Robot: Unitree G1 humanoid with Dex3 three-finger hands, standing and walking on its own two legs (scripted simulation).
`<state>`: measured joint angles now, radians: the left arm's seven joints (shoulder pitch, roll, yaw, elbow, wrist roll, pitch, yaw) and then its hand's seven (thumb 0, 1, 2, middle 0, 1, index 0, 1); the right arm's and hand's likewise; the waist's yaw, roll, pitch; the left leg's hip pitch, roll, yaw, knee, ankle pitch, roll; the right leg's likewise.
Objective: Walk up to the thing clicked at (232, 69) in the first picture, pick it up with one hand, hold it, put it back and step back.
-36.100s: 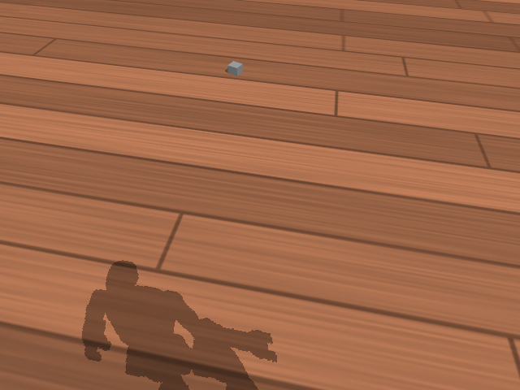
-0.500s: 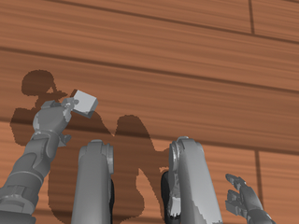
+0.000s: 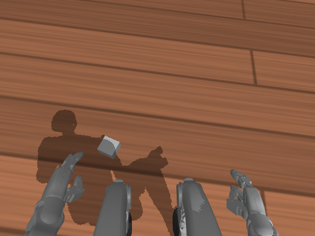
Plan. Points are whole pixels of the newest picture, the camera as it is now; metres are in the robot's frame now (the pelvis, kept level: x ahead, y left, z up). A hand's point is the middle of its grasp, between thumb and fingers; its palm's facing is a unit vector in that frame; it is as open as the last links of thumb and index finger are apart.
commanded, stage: home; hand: left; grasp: from above
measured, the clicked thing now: (109, 147) +0.50 +0.21 -0.53
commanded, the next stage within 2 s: none
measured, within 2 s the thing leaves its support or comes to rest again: neither
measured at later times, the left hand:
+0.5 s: hand (47, 190) +0.22 +0.18 +0.10, palm faces +0.09 -0.97 -0.22, open 7.4 cm
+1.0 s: hand (48, 187) +0.23 +0.18 +0.10, palm faces +0.07 -0.97 -0.21, open 7.5 cm
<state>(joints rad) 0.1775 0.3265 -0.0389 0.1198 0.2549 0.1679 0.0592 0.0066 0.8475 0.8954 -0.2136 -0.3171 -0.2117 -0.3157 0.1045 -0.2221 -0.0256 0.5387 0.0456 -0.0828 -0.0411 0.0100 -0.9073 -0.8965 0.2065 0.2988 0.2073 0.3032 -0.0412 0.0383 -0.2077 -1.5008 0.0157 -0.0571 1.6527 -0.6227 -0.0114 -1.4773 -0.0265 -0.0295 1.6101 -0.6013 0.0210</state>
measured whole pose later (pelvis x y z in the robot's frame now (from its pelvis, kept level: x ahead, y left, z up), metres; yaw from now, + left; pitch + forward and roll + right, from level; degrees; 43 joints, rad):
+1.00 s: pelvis +0.07 +0.00 +0.15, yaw +2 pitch +10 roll -2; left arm 0.49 0.22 0.03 -0.10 -0.05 0.45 0.02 0.01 0.89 0.89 -0.20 -0.30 -0.20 -0.29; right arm 0.29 -0.22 0.02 0.55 0.00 -0.23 -0.18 0.01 -0.90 -0.90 0.21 0.30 0.21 0.30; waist -0.04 0.04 -0.16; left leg -0.67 0.03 -0.06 0.99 -0.50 -0.02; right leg -0.64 -0.02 -0.05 0.94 -0.48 0.02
